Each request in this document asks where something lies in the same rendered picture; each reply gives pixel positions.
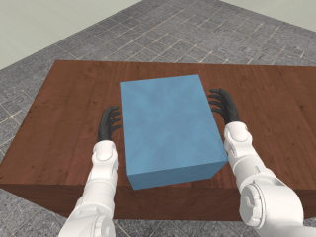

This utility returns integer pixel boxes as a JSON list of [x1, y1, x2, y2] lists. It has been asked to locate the carton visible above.
[[120, 74, 229, 191]]

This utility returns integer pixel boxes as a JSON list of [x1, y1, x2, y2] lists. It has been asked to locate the robot right hand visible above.
[[208, 88, 241, 125]]

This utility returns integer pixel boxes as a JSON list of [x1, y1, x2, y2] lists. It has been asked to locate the robot right forearm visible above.
[[223, 121, 304, 222]]

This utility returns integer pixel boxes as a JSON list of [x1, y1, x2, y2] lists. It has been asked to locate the robot left upper arm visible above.
[[58, 213, 116, 237]]

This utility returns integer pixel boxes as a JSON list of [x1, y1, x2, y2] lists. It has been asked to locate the pedestal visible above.
[[0, 59, 316, 222]]

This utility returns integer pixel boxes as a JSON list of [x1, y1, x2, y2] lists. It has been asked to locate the robot left forearm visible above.
[[58, 140, 119, 237]]

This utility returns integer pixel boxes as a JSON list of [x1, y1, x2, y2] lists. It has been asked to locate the robot left hand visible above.
[[97, 106, 122, 142]]

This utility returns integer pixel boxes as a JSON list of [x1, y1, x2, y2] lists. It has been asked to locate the robot right upper arm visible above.
[[239, 183, 316, 237]]

